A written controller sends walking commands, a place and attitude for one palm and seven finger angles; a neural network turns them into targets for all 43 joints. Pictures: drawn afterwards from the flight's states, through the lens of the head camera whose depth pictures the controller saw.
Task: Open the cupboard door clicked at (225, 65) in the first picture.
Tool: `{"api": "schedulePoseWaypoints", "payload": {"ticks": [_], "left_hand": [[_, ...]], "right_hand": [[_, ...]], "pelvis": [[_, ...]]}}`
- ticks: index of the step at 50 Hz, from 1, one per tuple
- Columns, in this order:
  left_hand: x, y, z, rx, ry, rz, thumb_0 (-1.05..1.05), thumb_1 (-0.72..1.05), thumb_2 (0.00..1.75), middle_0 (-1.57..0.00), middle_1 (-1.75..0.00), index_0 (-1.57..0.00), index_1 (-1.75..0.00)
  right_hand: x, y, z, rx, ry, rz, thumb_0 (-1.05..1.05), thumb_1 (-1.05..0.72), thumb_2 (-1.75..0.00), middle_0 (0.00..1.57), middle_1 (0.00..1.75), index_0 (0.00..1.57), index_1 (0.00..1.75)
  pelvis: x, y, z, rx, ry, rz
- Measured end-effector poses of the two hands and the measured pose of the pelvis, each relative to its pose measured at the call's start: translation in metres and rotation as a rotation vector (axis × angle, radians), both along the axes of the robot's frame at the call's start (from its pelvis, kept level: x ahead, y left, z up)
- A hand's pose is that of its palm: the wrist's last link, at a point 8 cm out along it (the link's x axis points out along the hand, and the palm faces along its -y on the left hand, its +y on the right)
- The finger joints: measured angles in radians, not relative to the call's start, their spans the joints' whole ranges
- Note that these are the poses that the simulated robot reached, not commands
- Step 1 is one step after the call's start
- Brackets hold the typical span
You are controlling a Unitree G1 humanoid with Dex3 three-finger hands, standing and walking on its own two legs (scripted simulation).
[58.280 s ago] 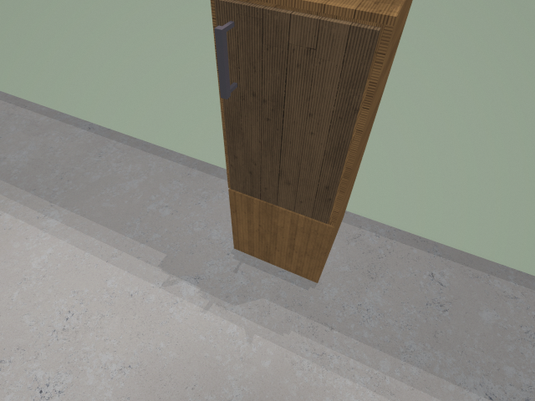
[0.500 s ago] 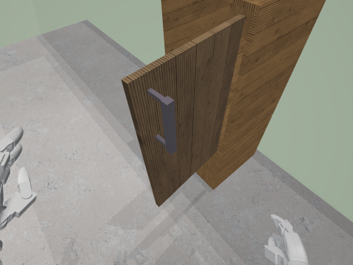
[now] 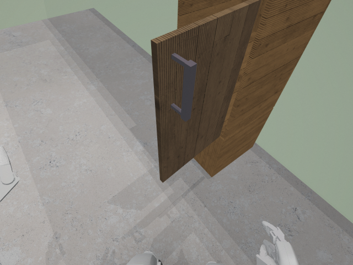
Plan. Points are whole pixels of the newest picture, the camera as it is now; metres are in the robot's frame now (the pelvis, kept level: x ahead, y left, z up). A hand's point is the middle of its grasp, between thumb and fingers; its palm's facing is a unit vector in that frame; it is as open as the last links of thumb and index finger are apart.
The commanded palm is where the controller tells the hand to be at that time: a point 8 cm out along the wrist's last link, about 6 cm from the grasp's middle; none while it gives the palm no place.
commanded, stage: step back with the hand held close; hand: left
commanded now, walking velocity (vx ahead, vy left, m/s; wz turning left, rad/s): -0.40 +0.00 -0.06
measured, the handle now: (181, 89) +0.46 +0.03 +0.15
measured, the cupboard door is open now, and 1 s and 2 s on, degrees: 95 95 95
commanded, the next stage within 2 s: stop stepping back and stand still in 0.34 s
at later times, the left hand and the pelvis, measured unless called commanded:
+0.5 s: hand (3, 234) +0.13 +0.23 +0.19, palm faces +0.35 -0.81 -0.46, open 7.4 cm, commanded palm +0.06 +0.28 +0.19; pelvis -0.10 -0.02 +0.01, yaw -3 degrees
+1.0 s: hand out of the picture +0.03 +0.20 +0.19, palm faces +0.34 -0.78 -0.52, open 7.4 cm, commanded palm -0.02 +0.25 +0.19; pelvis -0.18 -0.04 +0.01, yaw -4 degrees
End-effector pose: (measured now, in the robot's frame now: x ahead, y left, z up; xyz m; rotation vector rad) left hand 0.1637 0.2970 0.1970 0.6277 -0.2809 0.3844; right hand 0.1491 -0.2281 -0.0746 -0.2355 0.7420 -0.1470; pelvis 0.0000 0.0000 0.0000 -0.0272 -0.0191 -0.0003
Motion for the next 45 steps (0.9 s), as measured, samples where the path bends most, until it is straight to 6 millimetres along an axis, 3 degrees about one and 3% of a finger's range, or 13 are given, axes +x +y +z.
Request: {"api": "schedulePoseWaypoints", "payload": {"ticks": [8, 14, 21, 27, 30, 38, 45], "left_hand": [[-0.024, 0.005, -0.004, -0.058, -0.065, -0.010, 0.02, 0.89, 0.89, -0.21, -0.30, -0.21, -0.30], [-0.039, 0.019, 0.001, -0.039, -0.042, -0.001, 0.02, 0.89, 0.89, -0.21, -0.30, -0.21, -0.30], [-0.060, -0.006, 0.010, -0.102, -0.035, -0.052, 0.02, 0.89, 0.89, -0.21, -0.30, -0.21, -0.30], [-0.081, -0.041, 0.008, -0.018, 0.017, -0.135, 0.02, 0.89, 0.89, -0.21, -0.30, -0.20, -0.30], [-0.094, -0.051, 0.009, -0.005, 0.070, -0.149, 0.02, 0.89, 0.89, -0.21, -0.30, -0.21, -0.30], [-0.113, -0.036, -0.004, -0.059, 0.049, -0.060, 0.02, 0.89, 0.89, -0.22, -0.30, -0.21, -0.30], [-0.139, -0.051, 0.004, -0.034, 0.026, -0.098, 0.02, 0.89, 0.89, -0.21, -0.30, -0.21, -0.30]], "right_hand": [[-0.018, 0.000, -0.003, -0.038, 0.036, 0.009, 0.02, -0.90, -0.90, 0.20, 0.30, 0.20, 0.30], [-0.034, 0.011, 0.011, -0.032, -0.002, 0.007, 0.02, -0.91, -0.90, 0.20, 0.30, 0.20, 0.30], [-0.058, 0.013, 0.023, 0.014, -0.035, 0.035, 0.02, -0.90, -0.90, 0.20, 0.30, 0.20, 0.30], [-0.086, -0.010, 0.011, 0.054, -0.062, 0.022, 0.01, -0.90, -0.90, 0.20, 0.30, 0.20, 0.30], [-0.112, -0.027, 0.007, 0.051, -0.014, -0.030, 0.02, -0.90, -0.90, 0.20, 0.30, 0.20, 0.30], [-0.172, -0.067, 0.004, -0.043, 0.051, -0.134, 0.02, -0.91, -0.90, 0.20, 0.30, 0.20, 0.30], [-0.197, -0.066, 0.011, -0.022, -0.026, -0.128, 0.02, -0.91, -0.90, 0.20, 0.29, 0.20, 0.30]], "pelvis": [[-0.021, 0.009, -0.004, 0.002, 0.011, 0.010], [-0.044, 0.011, 0.006, -0.030, 0.022, 0.009], [-0.072, -0.001, 0.018, -0.040, 0.069, -0.041], [-0.113, -0.023, 0.006, 0.015, 0.090, -0.079], [-0.120, -0.027, 0.011, 0.023, 0.077, -0.090], [-0.127, -0.027, 0.008, 0.044, 0.046, -0.063], [-0.159, -0.032, 0.009, 0.063, 0.012, -0.074]]}}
